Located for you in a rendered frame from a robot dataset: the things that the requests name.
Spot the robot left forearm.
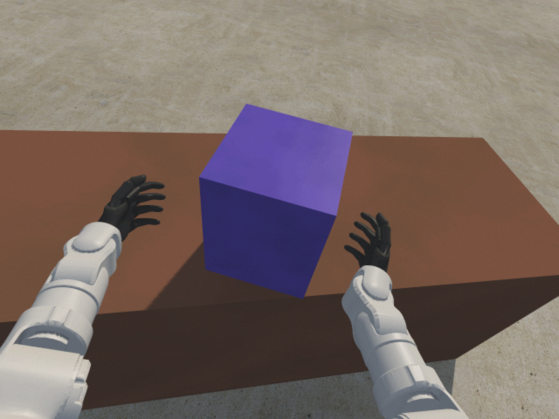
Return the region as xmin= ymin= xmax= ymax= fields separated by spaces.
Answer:
xmin=0 ymin=222 xmax=121 ymax=362

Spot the pedestal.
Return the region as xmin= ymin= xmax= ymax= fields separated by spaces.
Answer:
xmin=0 ymin=130 xmax=559 ymax=410

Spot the robot left hand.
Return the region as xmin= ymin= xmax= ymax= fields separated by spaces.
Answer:
xmin=98 ymin=175 xmax=166 ymax=242

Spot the carton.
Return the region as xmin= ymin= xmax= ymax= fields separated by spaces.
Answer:
xmin=199 ymin=104 xmax=353 ymax=299

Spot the robot right hand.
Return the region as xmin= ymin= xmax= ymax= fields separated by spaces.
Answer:
xmin=344 ymin=212 xmax=391 ymax=273

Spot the robot right forearm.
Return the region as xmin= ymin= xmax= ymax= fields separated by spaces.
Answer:
xmin=342 ymin=265 xmax=469 ymax=419

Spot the robot left upper arm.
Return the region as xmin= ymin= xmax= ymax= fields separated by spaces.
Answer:
xmin=0 ymin=344 xmax=91 ymax=419

